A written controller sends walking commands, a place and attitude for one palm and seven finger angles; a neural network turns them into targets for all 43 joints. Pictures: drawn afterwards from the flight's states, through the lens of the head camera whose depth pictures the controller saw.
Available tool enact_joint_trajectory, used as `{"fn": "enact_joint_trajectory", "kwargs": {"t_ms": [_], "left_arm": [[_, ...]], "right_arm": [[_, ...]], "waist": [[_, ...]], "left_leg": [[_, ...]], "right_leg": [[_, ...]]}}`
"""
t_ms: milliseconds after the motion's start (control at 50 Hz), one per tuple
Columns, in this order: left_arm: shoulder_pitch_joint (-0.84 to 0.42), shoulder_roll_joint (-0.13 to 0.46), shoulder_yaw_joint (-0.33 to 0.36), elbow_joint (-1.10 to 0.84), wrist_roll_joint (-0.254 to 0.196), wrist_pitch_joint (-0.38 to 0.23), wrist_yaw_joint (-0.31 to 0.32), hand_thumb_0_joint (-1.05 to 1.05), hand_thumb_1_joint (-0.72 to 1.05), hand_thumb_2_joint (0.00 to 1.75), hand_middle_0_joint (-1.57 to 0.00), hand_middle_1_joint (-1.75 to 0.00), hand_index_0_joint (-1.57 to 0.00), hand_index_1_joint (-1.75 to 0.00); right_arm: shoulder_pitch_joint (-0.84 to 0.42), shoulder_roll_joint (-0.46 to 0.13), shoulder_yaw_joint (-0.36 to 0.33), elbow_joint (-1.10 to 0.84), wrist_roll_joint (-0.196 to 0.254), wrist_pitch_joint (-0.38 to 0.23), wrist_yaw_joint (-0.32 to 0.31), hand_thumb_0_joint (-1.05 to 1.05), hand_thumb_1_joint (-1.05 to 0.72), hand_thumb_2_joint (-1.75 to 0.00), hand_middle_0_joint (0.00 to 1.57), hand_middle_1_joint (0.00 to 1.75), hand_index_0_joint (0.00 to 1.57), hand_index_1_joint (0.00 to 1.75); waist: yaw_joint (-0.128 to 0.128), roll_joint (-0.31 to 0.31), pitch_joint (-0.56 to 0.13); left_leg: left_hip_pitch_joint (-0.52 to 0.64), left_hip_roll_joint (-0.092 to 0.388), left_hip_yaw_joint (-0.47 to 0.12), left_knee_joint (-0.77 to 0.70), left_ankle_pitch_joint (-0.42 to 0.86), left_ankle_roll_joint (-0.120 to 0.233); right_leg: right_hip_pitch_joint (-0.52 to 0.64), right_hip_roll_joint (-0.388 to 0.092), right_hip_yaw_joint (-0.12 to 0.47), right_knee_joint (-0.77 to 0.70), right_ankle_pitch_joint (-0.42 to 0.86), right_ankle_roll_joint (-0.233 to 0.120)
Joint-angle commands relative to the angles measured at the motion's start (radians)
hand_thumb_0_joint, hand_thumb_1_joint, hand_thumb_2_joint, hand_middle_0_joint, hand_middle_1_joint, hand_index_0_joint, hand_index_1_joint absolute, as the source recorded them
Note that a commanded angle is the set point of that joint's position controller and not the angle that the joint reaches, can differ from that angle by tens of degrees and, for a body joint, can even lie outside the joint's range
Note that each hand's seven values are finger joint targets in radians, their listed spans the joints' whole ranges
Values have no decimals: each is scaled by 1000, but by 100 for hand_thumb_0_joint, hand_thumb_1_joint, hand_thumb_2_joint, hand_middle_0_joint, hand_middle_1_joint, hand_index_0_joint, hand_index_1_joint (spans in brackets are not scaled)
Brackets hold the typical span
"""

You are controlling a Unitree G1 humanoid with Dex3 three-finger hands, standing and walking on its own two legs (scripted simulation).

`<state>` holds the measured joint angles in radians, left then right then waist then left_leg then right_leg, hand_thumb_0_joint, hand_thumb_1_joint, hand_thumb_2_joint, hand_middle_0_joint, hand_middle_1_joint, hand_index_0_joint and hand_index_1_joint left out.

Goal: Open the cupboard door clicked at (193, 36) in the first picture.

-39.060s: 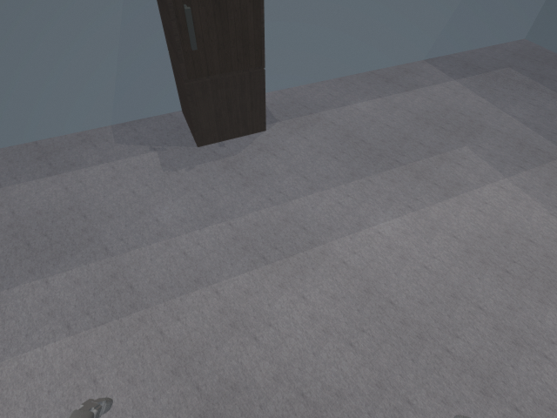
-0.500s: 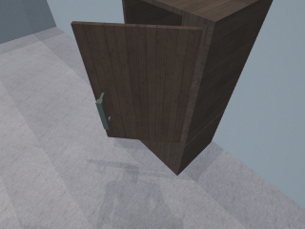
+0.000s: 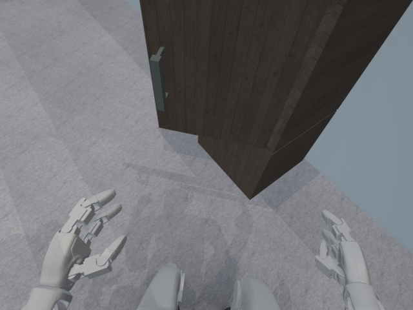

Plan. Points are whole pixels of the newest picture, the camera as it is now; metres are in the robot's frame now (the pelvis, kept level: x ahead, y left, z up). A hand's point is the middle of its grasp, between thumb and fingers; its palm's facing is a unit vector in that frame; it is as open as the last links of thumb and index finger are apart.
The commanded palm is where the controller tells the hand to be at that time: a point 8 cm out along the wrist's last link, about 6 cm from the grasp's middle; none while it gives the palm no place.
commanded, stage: raise the hand with hooked fingers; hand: left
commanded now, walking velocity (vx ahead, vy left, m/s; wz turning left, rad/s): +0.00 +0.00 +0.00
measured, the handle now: (161, 80) +0.65 +0.20 +0.01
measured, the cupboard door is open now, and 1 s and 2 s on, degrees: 41 41 41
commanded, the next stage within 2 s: move the hooked fingers beside the handle in 1.58 s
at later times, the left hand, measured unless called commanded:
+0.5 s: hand (84, 216) +0.25 +0.25 +0.03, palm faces -0.07 -0.99 -0.08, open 12.2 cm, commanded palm +0.24 +0.30 +0.04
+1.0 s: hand (73, 192) +0.29 +0.28 +0.04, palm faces -0.09 -0.99 -0.07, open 13.9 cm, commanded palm +0.28 +0.33 +0.04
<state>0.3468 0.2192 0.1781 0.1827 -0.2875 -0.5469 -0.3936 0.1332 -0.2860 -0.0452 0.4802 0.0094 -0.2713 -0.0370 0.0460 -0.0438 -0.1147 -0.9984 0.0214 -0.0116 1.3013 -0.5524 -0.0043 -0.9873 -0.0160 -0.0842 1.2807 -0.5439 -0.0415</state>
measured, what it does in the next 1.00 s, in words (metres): stands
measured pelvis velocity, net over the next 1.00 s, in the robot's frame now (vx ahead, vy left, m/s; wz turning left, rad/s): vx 0.01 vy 0.02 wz -0.02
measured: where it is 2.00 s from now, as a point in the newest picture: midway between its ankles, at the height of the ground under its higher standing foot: outside the picture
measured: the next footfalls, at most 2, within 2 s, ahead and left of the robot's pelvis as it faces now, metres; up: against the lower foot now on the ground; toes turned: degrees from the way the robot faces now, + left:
none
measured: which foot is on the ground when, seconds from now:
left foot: down 0.00-1.00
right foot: down 0.00-1.00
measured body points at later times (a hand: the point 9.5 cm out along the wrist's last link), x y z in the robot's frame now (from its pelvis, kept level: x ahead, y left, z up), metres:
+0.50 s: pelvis +0.00 +0.03 +0.00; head +0.09 +0.05 +0.44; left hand +0.25 +0.30 +0.04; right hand +0.17 -0.23 -0.08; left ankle +0.05 +0.12 -0.62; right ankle +0.05 -0.10 -0.62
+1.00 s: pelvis +0.01 +0.02 +0.00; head +0.12 +0.04 +0.44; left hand +0.29 +0.33 +0.05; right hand +0.20 -0.22 -0.08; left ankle +0.05 +0.12 -0.62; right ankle +0.05 -0.10 -0.62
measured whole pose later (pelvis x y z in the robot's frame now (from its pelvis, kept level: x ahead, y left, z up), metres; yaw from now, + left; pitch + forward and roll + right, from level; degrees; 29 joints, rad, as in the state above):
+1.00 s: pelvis +0.01 +0.02 +0.00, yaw -1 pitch +20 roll -4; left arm 0.06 0.41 0.41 0.30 -0.37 -0.37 -0.58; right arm 0.21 -0.27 0.04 0.53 0.02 -0.22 -0.05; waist 0.00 0.01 -0.14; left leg -1.09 0.03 -0.02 1.30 -0.56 0.02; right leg -1.06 0.00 -0.09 1.23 -0.53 -0.01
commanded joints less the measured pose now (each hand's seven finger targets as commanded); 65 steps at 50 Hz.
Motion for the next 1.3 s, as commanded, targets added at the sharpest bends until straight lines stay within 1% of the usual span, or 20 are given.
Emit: {"fn": "enact_joint_trajectory", "kwargs": {"t_ms": [0, 40, 80, 120, 160, 220, 260, 300, 380, 420, 480, 520, 580, 660, 720, 840, 920, 1120, 1140, 1280], "left_arm": [[-229, 151, 4, -449, 14, -62, 30, 0, 27, 63, -25, -70, -25, -70], [-213, 147, -15, -346, 25, 15, 5, 0, 22, 61, -25, -74, -25, -74], [-158, 148, -1, -257, 26, 105, -16, 0, 18, 59, -25, -76, -25, -76], [-102, 165, 50, -178, -1, 196, -38, 0, 13, 57, -25, -80, -25, -80], [-109, 213, 129, -229, -32, 240, -34, 0, 8, 55, -26, -82, -26, -82], [-102, 234, 202, -289, -64, 220, 10, 0, 1, 52, -26, -87, -26, -87], [-122, 236, 210, -343, -63, 161, 43, 0, -3, 50, -27, -90, -27, -90], [-137, 210, 175, -326, -46, 103, 62, 0, -8, 48, -27, -93, -27, -93], [-206, 202, 116, -220, -18, 56, 13, 0, -17, 44, -28, -99, -28, -99], [-224, 221, 116, -188, -27, 72, -33, 0, -22, 42, -28, -102, -28, -102], [-231, 281, 175, -217, -54, 100, -77, 0, -29, 39, -29, -107, -29, -107], [-236, 336, 239, -248, -74, 106, -82, 0, -34, 37, -29, -110, -29, -110], [-201, 332, 270, -302, -89, 91, -61, 0, -41, 34, -29, -114, -29, -114], [-207, 294, 260, -192, -82, 99, -48, 0, -50, 30, -30, -120, -30, -120], [-269, 299, 244, -105, -77, 120, -88, 0, -50, 30, -30, -120, -30, -120], [-374, 405, 313, -116, -102, 130, -181, 0, -50, 30, -30, -120, -30, -120], [-404, 453, 376, -96, -133, 101, -188, 0, -50, 30, -30, -120, -30, -120], [-401, 434, 349, 12, -144, 153, -254, 0, -50, 30, -30, -120, -30, -120], [-394, 445, 361, -1, -146, 154, -255, 0, -50, 30, -30, -120, -30, -120], [-413, 469, 400, -10, -145, 106, -202, 0, -50, 30, -30, -120, -30, -120]], "right_arm": [[36, -103, -12, -89, 4, -34, -20, 0, -90, -90, 20, 30, 20, 30], [39, -112, -3, -77, 9, -24, -27, 0, -90, -90, 20, 30, 20, 30], [39, -116, -3, -81, 22, -14, -33, 0, -90, -90, 20, 30, 20, 30], [24, -116, -3, -100, 32, 0, -36, 0, -90, -90, 20, 30, 20, 30], [11, -112, -3, -122, 36, 11, -37, 0, -90, -90, 20, 30, 20, 30], [8, -85, 0, -131, 26, 10, -37, 0, -90, -90, 20, 30, 20, 30], [25, -74, 0, -117, 18, 1, -31, 0, -90, -90, 20, 30, 20, 30], [41, -77, 1, -96, 12, -4, -26, 0, -90, -90, 20, 30, 20, 30], [64, -114, 2, -73, 12, -9, -25, 0, -90, -90, 20, 30, 20, 30], [76, -132, -1, -81, 22, -9, -31, 0, -90, -90, 20, 30, 20, 30], [85, -144, -7, -90, 31, -14, -37, 0, -90, -90, 20, 30, 20, 30], [91, -145, -9, -92, 28, -17, -39, 0, -90, -90, 20, 30, 20, 30], [87, -131, -10, -90, 23, -16, -30, 0, -90, -90, 20, 30, 20, 30], [91, -129, -12, -72, 19, 1, -19, 0, -90, -90, 20, 30, 20, 30], [96, -144, -8, -74, 22, 8, -22, 0, -90, -90, 20, 30, 20, 30], [109, -158, -4, -85, 26, 3, -32, 0, -90, -90, 20, 30, 20, 30], [104, -154, 1, -75, 21, -4, -35, 0, -90, -90, 20, 30, 20, 30], [112, -166, -2, -86, 33, 5, -26, 0, -90, -90, 20, 30, 20, 30], [117, -168, -4, -83, 34, 6, -24, 0, -90, -90, 20, 30, 20, 30], [117, -163, -4, -83, 30, 10, -24, 0, -90, -90, 20, 30, 20, 30]], "waist": [[-92, 195, -273], [-107, 134, -224], [-92, 85, -218], [-53, 52, -233], [-24, 36, -313], [11, 37, -352], [4, 83, -361], [-25, 71, -306], [-77, 95, -222], [-79, 95, -217], [-62, 131, -304], [-39, 145, -346], [-20, 201, -396], [-49, 166, -313], [-70, 136, -262], [-57, 144, -384], [-43, 137, -386], [-51, 146, -377], [-45, 137, -405], [-51, 114, -339]], "left_leg": [[193, -14, -36, -193, 166, 44], [138, -13, -55, -197, 123, 42], [107, -17, -63, -226, 68, 36], [103, -24, -65, -254, 64, 32], [120, -32, -59, -272, 96, 28], [147, -27, -58, -274, 175, 22], [165, -23, -53, -266, 202, 19], [153, -19, -57, -259, 182, 18], [101, -22, -65, -246, 68, 22], [102, -21, -72, -256, 50, 23], [157, -24, -67, -264, 106, 24], [190, -22, -70, -258, 199, 18], [259, -17, -66, -252, 334, 6], [214, -13, -65, -232, 329, 1], [152, -16, -61, -225, 257, 10], [192, -15, -52, -200, 323, 19], [170, -14, -51, -180, 343, 20], [141, -15, -37, -182, 321, 31], [155, -13, -36, -184, 331, 31], [107, -14, -36, -192, 233, 31]], "right_leg": [[80, 33, 75, -229, 91, 5], [53, 41, 52, -229, 59, 11], [59, 39, 41, -246, 12, 19], [100, 41, 32, -257, 5, 17], [159, 30, 29, -263, 20, 21], [193, 37, 20, -239, 75, 14], [174, 33, 23, -231, 95, 12], [118, 37, 14, -220, 78, 12], [20, 34, 16, -214, 4, 11], [23, 38, 17, -217, 2, 6], [71, 34, 25, -231, 48, 9], [105, 41, 16, -212, 109, 2], [127, 40, 7, -198, 191, 3], [71, 45, -6, -190, 193, 9], [56, 49, 0, -197, 158, 7], [116, 48, 24, -200, 220, 6], [128, 52, 29, -185, 229, 1], [117, 44, 40, -201, 218, 8], [131, 43, 43, -204, 227, 10], [98, 43, 47, -215, 115, 12]]}}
